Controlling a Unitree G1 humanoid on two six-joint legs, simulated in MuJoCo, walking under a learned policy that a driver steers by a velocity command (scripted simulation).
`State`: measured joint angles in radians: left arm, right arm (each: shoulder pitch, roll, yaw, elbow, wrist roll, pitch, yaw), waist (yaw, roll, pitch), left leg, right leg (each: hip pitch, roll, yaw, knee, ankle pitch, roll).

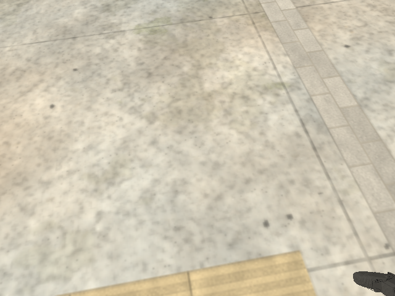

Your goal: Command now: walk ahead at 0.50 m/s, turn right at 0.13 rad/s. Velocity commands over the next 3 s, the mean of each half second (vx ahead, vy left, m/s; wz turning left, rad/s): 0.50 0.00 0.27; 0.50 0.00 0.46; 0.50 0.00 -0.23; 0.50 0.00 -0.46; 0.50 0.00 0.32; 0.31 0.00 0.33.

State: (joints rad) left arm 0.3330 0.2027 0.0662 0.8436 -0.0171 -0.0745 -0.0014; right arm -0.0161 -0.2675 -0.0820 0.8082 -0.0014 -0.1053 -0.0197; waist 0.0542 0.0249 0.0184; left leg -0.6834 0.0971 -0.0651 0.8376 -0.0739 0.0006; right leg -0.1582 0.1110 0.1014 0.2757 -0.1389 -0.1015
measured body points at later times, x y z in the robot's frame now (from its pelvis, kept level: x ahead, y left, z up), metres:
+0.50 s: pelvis +0.30 +0.08 -0.01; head +0.34 +0.08 +0.44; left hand +0.41 +0.36 -0.11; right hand +0.44 -0.17 -0.13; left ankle +0.32 +0.14 -0.75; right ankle +0.36 -0.08 -0.67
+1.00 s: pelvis +0.57 +0.10 -0.01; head +0.60 +0.10 +0.44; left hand +0.50 +0.37 -0.12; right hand +0.84 -0.07 -0.10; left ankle +0.55 +0.26 -0.68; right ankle +0.62 +0.00 -0.75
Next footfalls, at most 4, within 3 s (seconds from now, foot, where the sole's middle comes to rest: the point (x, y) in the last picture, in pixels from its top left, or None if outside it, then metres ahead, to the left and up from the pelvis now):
0.30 left None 0.36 0.15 -0.79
0.76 right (222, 247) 0.65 0.01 -0.79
1.22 left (132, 225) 0.73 0.35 -0.79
1.72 right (187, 155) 1.07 0.17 -0.79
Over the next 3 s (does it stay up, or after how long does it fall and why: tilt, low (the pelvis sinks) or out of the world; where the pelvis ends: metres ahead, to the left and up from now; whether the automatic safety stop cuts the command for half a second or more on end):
stays up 1.55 0.35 -0.01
